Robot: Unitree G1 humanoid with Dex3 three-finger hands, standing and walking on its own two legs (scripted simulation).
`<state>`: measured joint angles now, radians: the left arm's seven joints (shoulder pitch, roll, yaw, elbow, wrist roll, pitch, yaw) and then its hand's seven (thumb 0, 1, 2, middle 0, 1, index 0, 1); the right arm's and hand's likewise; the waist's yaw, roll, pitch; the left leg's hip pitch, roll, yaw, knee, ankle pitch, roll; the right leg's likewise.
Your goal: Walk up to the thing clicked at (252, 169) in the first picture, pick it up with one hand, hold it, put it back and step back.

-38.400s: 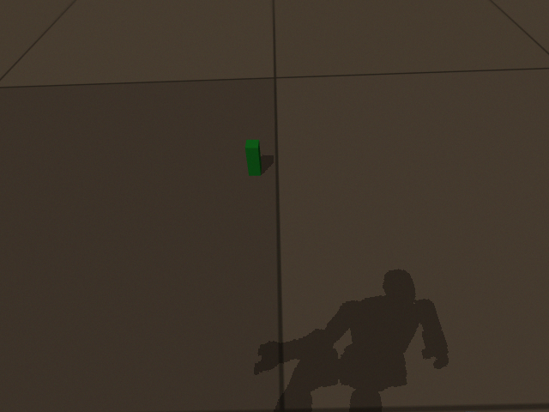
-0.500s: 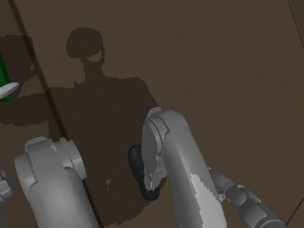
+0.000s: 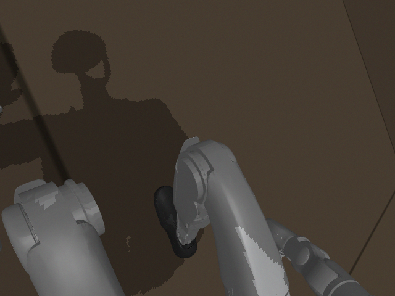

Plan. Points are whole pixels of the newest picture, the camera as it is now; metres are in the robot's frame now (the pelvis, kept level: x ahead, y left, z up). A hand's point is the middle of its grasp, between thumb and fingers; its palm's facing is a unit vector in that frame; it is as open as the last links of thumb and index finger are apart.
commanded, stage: lower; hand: left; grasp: from the side
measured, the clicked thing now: out of the picture +0.47 +0.27 -0.18
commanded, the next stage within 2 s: loosen in 0.02 s
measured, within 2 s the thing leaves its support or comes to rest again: rests again in 0.36 s
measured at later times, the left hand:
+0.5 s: hand out of the picture +0.48 +0.28 -0.17, palm faces +0.29 -0.96 +0.00, open 11.9 cm
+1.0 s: hand out of the picture +0.49 +0.33 -0.12, palm faces +0.36 -0.93 -0.03, open 16.7 cm
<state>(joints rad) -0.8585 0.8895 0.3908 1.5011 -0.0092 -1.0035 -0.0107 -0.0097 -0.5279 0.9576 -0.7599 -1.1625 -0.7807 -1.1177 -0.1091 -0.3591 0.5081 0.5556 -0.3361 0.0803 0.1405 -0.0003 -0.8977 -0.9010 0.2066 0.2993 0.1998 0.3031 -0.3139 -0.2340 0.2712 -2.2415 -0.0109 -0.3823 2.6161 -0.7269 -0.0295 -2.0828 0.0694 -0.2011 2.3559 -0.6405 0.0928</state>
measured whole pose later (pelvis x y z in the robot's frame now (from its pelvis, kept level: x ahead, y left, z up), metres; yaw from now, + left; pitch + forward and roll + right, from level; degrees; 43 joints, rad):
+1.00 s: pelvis +0.00 +0.00 +0.01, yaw +0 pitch +19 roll -19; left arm -0.84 0.93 0.51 1.31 0.00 -0.93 -0.07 -0.01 -0.44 0.10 -0.14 -0.08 -0.14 -0.08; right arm -0.08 -0.35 0.49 0.54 -0.31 0.12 0.12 0.00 -0.90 -0.90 0.21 0.30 0.20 0.30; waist -0.30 -0.22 0.24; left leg -2.24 0.00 -0.37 2.59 -0.73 -0.01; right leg -2.07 0.07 -0.20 2.33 -0.64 0.08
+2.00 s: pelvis +0.05 -0.02 +0.28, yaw +14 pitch +27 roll -3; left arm -0.05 0.38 0.18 0.43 0.03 0.05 0.09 -0.01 -0.48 0.10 -0.07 -0.07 -0.07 -0.07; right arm 0.12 -0.26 0.00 0.49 0.05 0.09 -0.07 0.01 -0.90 -0.90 0.21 0.30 0.20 0.30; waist -0.05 0.02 -0.18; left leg -1.46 0.05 -0.07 1.61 -0.63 -0.03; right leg -1.42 -0.01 -0.03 1.56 -0.62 0.03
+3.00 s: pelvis +0.10 +0.00 +0.42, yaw +16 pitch +8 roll -2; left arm 0.47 0.20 -0.01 -0.01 0.00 0.26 0.14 -0.01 -0.53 0.07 -0.06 -0.06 -0.05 -0.06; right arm 0.28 -0.21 0.03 0.50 0.01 -0.11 -0.17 0.01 -0.90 -0.90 0.21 0.30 0.20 0.30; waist -0.02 0.04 -0.11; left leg -0.64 0.05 -0.04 0.98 -0.48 -0.03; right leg -0.60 -0.02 -0.04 0.92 -0.47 0.03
